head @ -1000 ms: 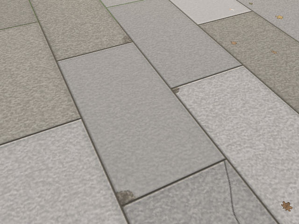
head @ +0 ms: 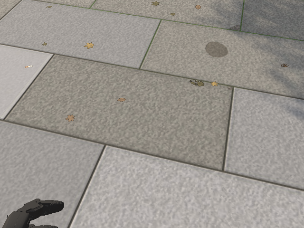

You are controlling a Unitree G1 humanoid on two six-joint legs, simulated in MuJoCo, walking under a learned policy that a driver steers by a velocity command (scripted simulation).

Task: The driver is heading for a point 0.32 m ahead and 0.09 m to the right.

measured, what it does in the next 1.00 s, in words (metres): walks ahead, turning right: right foot, then left foot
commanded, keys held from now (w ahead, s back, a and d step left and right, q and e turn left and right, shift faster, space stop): w+e+shift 0.10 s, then shift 0.90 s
